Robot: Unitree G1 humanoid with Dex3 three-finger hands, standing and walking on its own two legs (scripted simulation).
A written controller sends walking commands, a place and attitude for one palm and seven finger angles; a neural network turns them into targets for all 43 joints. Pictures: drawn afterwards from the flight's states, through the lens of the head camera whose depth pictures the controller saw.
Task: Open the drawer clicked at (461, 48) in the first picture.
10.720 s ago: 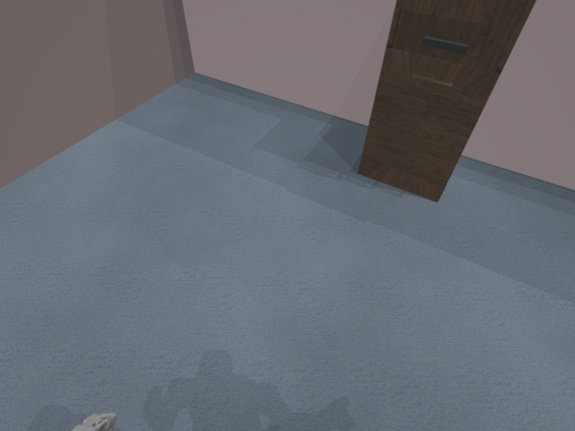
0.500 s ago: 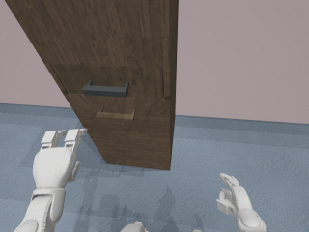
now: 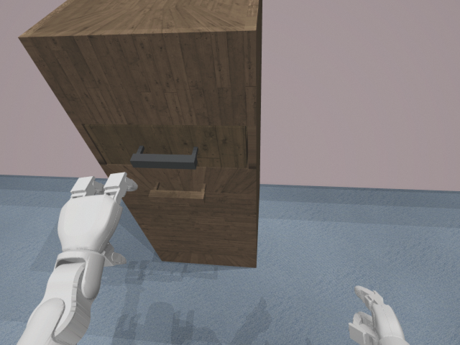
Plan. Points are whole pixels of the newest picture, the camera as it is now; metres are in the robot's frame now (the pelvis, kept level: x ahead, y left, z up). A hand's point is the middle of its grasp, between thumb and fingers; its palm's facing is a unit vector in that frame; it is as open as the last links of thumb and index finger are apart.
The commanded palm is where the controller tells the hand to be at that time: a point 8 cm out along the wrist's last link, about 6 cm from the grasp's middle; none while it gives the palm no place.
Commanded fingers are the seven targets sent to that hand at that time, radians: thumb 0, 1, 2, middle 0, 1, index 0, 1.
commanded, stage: raise the hand with hooked fingers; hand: left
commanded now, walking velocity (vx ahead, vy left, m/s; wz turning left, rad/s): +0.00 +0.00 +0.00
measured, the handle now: (166, 155) +0.52 +0.23 -0.01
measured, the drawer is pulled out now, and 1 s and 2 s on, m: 0.00 0.00 0.00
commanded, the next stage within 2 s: move the hooked fingers above the handle in 0.72 s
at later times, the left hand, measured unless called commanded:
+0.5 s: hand (105, 198) +0.31 +0.25 +0.11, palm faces +0.01 -0.08 -1.00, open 13.8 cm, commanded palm +0.28 +0.25 +0.16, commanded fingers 0.00 -0.50 0.30 -0.30 -1.20 -0.30 -1.20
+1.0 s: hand (118, 205) +0.31 +0.23 +0.09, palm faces -0.02 -0.06 -1.00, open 13.8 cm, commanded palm +0.30 +0.24 +0.16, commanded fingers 0.00 -0.50 0.30 -0.30 -1.20 -0.30 -1.20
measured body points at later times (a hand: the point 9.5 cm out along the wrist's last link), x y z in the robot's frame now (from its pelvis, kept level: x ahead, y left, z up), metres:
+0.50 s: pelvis +0.00 +0.01 +0.02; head +0.03 -0.03 +0.47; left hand +0.30 +0.25 +0.16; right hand +0.19 -0.21 -0.10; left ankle -0.01 +0.10 -0.72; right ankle +0.00 -0.12 -0.72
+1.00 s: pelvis -0.01 -0.01 +0.02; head +0.01 -0.05 +0.46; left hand +0.30 +0.23 +0.15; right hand +0.19 -0.23 -0.10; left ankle -0.01 +0.10 -0.72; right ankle +0.00 -0.12 -0.72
